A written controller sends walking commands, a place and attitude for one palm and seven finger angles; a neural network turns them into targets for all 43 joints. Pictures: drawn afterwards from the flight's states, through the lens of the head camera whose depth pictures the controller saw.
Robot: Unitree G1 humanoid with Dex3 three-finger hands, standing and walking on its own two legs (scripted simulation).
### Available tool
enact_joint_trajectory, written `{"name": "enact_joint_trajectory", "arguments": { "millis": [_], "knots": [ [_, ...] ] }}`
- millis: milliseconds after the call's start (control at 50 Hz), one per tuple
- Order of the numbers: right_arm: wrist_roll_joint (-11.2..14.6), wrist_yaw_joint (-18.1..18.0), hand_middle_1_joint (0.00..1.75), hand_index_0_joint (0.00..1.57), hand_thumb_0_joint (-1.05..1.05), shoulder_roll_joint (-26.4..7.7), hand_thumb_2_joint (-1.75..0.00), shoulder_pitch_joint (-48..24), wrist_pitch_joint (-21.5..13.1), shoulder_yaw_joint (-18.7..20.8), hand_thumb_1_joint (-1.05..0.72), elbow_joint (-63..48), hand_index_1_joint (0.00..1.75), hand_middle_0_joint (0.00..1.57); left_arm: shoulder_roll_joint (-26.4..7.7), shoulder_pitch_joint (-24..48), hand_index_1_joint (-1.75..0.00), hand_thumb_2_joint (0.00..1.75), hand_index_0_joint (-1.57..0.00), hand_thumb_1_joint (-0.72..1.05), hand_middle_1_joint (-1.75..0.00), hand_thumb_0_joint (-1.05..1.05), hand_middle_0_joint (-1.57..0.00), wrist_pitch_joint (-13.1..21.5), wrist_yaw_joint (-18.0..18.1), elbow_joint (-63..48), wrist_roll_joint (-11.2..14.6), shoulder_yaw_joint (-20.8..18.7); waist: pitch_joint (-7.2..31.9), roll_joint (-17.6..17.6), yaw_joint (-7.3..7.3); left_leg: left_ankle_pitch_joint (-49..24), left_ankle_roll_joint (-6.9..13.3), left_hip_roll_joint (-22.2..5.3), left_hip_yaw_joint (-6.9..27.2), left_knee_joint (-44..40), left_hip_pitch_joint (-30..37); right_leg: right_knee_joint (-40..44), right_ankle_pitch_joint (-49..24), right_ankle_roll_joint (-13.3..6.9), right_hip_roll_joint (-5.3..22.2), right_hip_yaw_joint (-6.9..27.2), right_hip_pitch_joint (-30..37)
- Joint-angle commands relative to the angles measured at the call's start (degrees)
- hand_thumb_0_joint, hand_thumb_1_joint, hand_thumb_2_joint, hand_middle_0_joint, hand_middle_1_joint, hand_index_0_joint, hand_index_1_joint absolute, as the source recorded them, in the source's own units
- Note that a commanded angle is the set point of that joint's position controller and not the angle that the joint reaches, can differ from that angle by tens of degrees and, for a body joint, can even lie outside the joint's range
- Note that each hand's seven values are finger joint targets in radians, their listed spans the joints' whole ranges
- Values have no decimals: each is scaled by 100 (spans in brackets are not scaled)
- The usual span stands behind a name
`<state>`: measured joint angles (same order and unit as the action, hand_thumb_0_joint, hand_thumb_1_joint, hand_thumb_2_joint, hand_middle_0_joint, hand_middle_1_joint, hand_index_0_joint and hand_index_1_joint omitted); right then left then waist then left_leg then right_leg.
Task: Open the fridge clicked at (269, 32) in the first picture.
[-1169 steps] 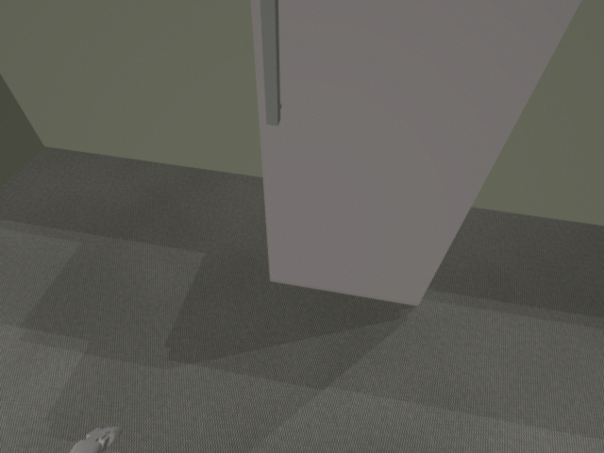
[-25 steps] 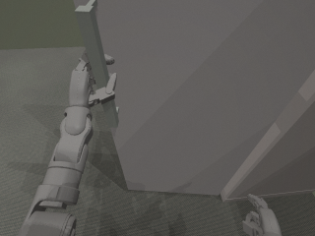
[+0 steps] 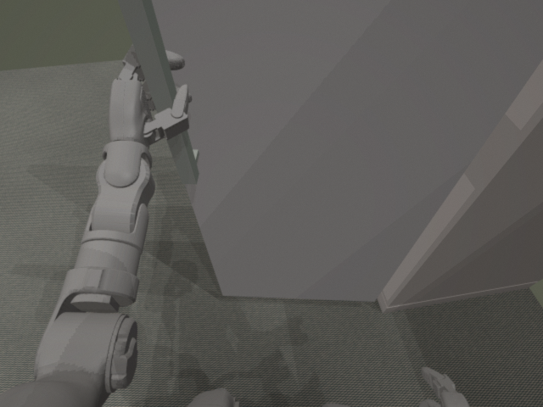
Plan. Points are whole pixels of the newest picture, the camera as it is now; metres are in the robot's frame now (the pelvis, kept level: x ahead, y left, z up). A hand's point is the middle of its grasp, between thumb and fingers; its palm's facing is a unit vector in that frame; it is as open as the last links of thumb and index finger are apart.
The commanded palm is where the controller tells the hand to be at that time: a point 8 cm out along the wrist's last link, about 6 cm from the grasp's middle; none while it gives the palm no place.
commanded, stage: loosen the grip on the handle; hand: left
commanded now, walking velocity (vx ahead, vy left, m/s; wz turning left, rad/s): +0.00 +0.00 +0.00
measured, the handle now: (170, 91) +0.49 +0.15 +0.20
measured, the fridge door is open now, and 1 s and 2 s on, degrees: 78 75 75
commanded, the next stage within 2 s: slip the hand off the handle in 0.62 s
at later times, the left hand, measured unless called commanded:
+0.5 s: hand (179, 117) +0.45 +0.14 +0.18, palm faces +0.11 -0.98 -0.17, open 13.4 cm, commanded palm +0.42 +0.19 +0.18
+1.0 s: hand (150, 111) +0.47 +0.18 +0.18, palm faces +0.14 -0.98 -0.15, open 14.7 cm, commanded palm +0.43 +0.23 +0.18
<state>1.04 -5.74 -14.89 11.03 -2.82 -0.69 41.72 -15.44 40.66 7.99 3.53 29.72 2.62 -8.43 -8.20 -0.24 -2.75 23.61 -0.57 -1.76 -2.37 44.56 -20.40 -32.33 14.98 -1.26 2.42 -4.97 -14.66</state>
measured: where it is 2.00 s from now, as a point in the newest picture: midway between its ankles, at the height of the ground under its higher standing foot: outside the picture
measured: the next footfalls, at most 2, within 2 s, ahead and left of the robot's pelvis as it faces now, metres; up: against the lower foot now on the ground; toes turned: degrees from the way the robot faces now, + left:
left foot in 0.06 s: +0.08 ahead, +0.14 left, +0.00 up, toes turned +4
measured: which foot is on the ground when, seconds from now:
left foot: up 0.00-0.04, down 0.06-1.00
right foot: down 0.00-1.00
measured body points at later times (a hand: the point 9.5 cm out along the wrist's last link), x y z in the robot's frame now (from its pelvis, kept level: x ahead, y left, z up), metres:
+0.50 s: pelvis -0.01 +0.02 -0.01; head +0.01 +0.02 +0.44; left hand +0.44 +0.19 +0.19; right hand +0.04 -0.22 -0.13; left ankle +0.04 +0.14 -0.73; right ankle +0.03 -0.11 -0.73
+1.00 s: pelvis +0.02 +0.01 +0.00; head +0.05 +0.01 +0.45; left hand +0.45 +0.23 +0.19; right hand +0.12 -0.26 -0.11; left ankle +0.04 +0.14 -0.73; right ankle +0.03 -0.11 -0.73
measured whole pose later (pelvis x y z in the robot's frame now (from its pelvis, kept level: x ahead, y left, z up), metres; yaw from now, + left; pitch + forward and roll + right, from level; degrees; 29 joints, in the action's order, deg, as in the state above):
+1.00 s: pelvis +0.02 +0.01 +0.00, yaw -2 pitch +5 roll +0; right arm 1.3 -1.8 -15.3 17.1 -5.2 0.7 38.5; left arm -19.7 37.5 16.7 0.0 39.7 2.0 -14.4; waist 2.1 0.0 -2.6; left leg 14.8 -0.6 -3.3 -5.2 31.7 -21.6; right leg -32.7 15.7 -0.3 1.5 -2.6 -21.7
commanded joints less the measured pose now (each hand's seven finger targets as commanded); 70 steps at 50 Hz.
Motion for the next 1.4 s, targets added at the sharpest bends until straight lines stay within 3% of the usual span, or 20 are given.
{"name": "enact_joint_trajectory", "arguments": {
  "millis": [0,20,40,60,80,100,120,140,200,260,320,380,420,520,720,800,980,1100,1280,1380],
  "knots": [
    [-40,-65,30,20,0,-414,-90,-368,-320,144,-90,-812,30,20,-1167,1909,-140,90,-45,90,-140,0,-45,434,107,-1586,94,-416,2313,561,246,-1543,-29,17,-231,-1896,1109,443,-1993,-241,921,670,1030],
    [-52,123,30,20,0,-596,-90,-417,-669,575,-90,-844,30,20,-3680,5565,-140,90,-45,90,-140,0,-45,404,3,-1287,-648,-1870,2409,1401,594,-2373,38,-112,-621,-1718,568,313,-2866,-185,305,921,1639],
    [-161,229,30,20,0,-668,-90,213,-1102,405,-90,-640,30,20,-1792,4675,-140,84,-45,78,-140,0,-45,9,-200,879,-770,-635,4172,815,-391,-3933,234,228,38,-1829,1068,-583,-3642,-223,-255,230,515],
    [21,275,30,20,0,-687,-90,640,-1036,531,-90,-445,30,20,-1161,3245,-140,78,-45,66,-140,0,-45,-30,-201,735,-451,-757,3813,617,-179,-4094,116,22,117,-1506,1595,-424,-2616,-39,-206,-10,-333],
    [63,386,30,20,0,-653,-90,584,-847,474,-90,-489,30,20,-209,2936,-140,73,-45,54,-140,0,-45,48,-348,394,-304,-11,3940,327,-73,-3577,-9,18,88,-1480,1807,-141,-2074,27,-254,65,-359],
    [52,418,30,20,0,-682,-90,474,-834,489,-90,-512,30,20,-453,2811,-140,67,-45,42,-140,0,-45,116,-319,607,-183,-386,3745,-1394,85,-3466,-109,30,47,-1349,2172,-23,-1564,-34,-128,146,-709],
    [-59,477,30,20,0,-722,-90,458,-845,442,-90,-540,30,20,-596,3158,-140,61,-45,30,-140,0,-45,275,-233,37,-52,-325,3483,-1835,103,-3220,-201,-25,177,-1358,2207,57,-1184,-83,-121,128,-876],
    [-62,531,30,20,0,-683,-90,395,-841,420,-90,-552,30,20,-544,3454,-140,55,-45,17,-140,0,-45,410,-101,4,-179,-153,3160,-1776,-1,-2846,-201,-72,241,-1399,2076,65,-931,-120,-165,129,-1102],
    [-74,603,30,20,0,-707,-90,378,-826,406,-90,-708,30,20,-653,3368,-140,37,-45,-19,-140,0,-45,919,301,392,-462,-208,2064,-59,-172,-1297,25,-118,345,-1605,757,187,-306,-97,-232,120,-1148],
    [-83,648,30,20,0,-745,-90,349,-878,387,-90,-858,30,20,-426,3398,-137,20,-42,-55,-137,0,-42,1331,435,655,-493,16,2320,652,-205,-361,117,-83,307,-1676,507,140,277,-27,-268,223,-1211],
    [-57,634,30,20,0,-761,-90,445,-924,351,-90,-823,30,20,-424,3746,-132,20,-38,-55,-132,0,-38,1526,390,657,-547,207,2601,-60,-211,133,61,-53,392,-1718,720,27,422,-53,-265,289,-1386],
    [-42,578,30,20,0,-764,-90,577,-980,309,-90,-717,30,20,-515,4070,-127,20,-34,-55,-127,0,-34,1448,402,871,-599,312,2509,-76,-326,425,96,1,337,-1661,497,114,547,-18,-258,347,-1452],
    [-37,505,30,20,0,-877,-90,684,-941,332,-90,-696,30,20,-1604,3623,-123,20,-32,-55,-123,0,-32,1397,417,1032,-542,-657,2810,181,-61,307,125,13,294,-1678,327,207,594,-14,-254,429,-973],
    [-9,431,30,20,0,-771,-90,765,-933,289,-90,-650,30,20,-1049,3689,-115,20,-25,-55,-115,0,-25,1395,144,827,-227,-206,2717,184,-175,-81,165,31,150,-1646,293,363,458,30,-268,442,-780],
    [-16,389,30,20,0,-812,-90,854,-739,345,-90,-638,30,20,-1547,3294,-115,20,-25,-55,-115,0,-25,1408,62,460,-140,-639,2587,261,-71,-1139,241,107,-14,-1513,298,449,-435,59,-251,477,-347],
    [-5,362,30,20,0,-783,-90,775,-601,360,-90,-788,30,20,-1967,2629,-115,20,-25,-55,-115,0,-25,1369,22,237,-159,-1069,2987,79,201,-1590,252,171,-104,-1493,339,348,-1063,34,-218,512,177],
    [85,329,30,20,0,-773,-90,607,-433,375,-90,-964,30,20,-1588,2026,-115,20,-25,-55,-115,0,-25,1212,-604,-642,154,-745,3123,113,110,-2394,262,150,-131,-1437,849,323,-2143,58,-275,453,332],
    [150,231,30,20,0,-794,-90,521,-354,330,-90,-949,30,20,-1687,1875,-115,20,-25,-55,-115,0,-25,972,-1054,-605,401,-826,2683,-39,75,-2270,257,151,-82,-1443,861,380,-1995,61,-256,404,119],
    [101,190,30,20,0,-762,-90,476,-388,284,-90,-994,30,20,-1950,1890,-115,20,-25,-55,-115,0,-25,1065,-1308,-891,533,-1100,3008,-169,156,-2611,213,125,90,-1299,1082,196,-1972,10,-286,321,3],
    [120,248,30,20,0,-733,-90,328,-447,267,-90,-1177,30,20,-1347,979,-115,20,-25,-55,-115,0,-25,932,-1408,-1340,679,-728,3029,-306,301,-2866,163,79,154,-1311,1211,141,-1907,-9,-298,244,-28]
  ]
}}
